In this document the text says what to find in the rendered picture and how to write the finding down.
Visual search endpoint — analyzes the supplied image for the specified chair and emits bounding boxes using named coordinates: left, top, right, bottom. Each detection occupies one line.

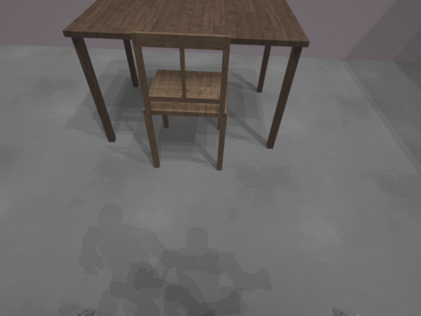
left=131, top=31, right=231, bottom=171

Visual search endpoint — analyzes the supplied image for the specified table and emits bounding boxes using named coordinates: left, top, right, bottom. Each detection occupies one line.
left=63, top=0, right=310, bottom=149

